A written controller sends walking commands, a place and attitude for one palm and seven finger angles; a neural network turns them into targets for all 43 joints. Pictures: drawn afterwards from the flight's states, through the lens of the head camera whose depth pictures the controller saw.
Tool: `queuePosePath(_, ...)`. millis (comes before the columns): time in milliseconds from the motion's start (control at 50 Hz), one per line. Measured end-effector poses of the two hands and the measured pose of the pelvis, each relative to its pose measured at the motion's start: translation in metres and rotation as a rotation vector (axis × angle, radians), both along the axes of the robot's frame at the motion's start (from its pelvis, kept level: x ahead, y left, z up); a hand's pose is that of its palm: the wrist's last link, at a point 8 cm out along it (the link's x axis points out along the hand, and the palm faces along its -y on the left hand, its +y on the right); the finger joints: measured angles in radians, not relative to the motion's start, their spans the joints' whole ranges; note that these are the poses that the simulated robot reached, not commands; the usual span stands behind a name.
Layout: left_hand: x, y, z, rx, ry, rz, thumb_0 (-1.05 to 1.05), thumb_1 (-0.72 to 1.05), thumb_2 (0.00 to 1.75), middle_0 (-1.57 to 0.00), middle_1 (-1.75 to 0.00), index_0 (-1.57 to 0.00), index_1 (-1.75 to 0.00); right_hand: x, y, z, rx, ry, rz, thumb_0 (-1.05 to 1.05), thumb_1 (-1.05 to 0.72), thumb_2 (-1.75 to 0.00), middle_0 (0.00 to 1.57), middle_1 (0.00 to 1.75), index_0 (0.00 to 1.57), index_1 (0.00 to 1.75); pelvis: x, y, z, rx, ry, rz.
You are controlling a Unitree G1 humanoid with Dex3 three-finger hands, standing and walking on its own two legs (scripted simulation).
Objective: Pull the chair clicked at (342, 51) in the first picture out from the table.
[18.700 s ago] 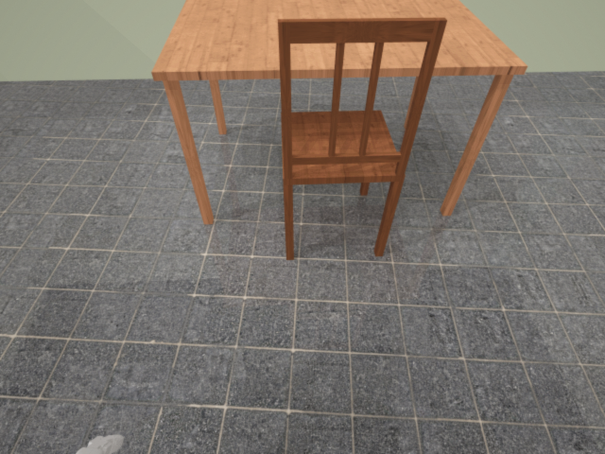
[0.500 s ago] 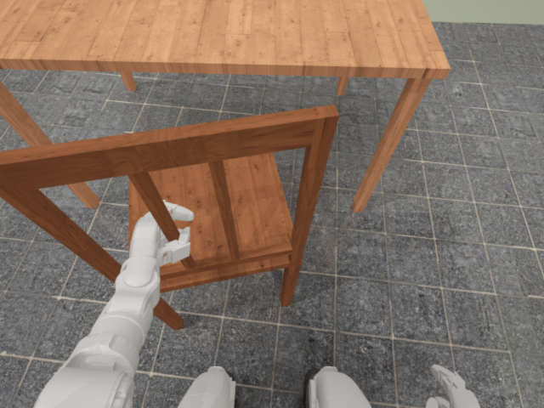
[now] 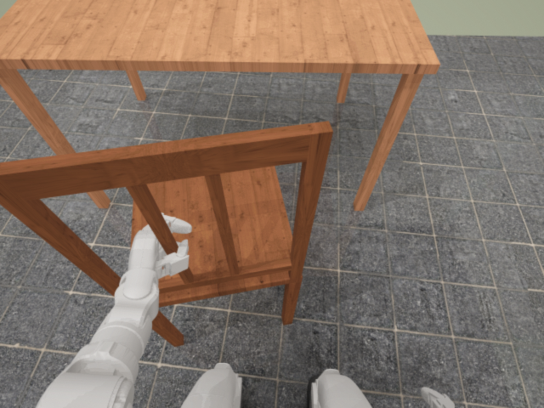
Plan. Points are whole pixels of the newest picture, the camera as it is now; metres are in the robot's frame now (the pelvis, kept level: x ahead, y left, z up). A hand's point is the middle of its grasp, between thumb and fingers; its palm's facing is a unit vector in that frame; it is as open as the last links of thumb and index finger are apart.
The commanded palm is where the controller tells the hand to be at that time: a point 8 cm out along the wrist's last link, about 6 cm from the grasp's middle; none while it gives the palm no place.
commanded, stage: step backward, pulling the chair out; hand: left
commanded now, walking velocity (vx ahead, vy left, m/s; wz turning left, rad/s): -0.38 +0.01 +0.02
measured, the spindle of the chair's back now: (168, 242) +0.37 +0.19 -0.04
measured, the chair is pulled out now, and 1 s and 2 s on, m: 0.30 0.47 0.61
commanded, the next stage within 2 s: stop walking, hand still on the chair in 1.06 s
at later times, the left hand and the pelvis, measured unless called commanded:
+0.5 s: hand (173, 290) +0.29 +0.17 -0.05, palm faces +0.08 -0.97 -0.22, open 5.2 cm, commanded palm +0.27 +0.22 -0.05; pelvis -0.06 +0.00 +0.01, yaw +2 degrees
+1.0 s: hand (161, 362) +0.19 +0.17 -0.05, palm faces +0.05 -0.98 -0.21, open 5.2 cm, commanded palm +0.17 +0.22 -0.05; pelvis -0.16 +0.01 +0.01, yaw +0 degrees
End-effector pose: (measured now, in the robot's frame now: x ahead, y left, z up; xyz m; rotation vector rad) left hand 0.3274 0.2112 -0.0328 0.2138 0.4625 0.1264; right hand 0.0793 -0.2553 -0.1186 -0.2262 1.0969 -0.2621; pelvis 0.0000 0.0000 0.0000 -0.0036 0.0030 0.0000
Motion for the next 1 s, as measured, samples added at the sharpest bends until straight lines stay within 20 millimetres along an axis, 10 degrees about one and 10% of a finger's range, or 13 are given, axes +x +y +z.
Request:
queuePosePath(660,-0.082,0.007,0.001,-0.004,0.016,0.007,0.01,0.68,0.8,-0.35,-1.31,-0.49,-1.45,-0.062,-0.003,0.013,-0.01,-0.004,0.055,0.01,-0.9,-0.9,0.2,0.3,0.2,0.3,-0.086,-0.005,0.009,-0.011,0.035,-0.008)
queuePosePath(1000,-0.163,0.004,0.001,-0.022,0.029,-0.019,0.01,0.69,0.78,-0.32,-1.32,-0.49,-1.45,-0.153,-0.004,0.02,-0.053,0.03,0.019,0.01,-0.91,-0.9,0.2,0.3,0.2,0.3,-0.16,0.007,0.012,-0.018,0.019,0.005)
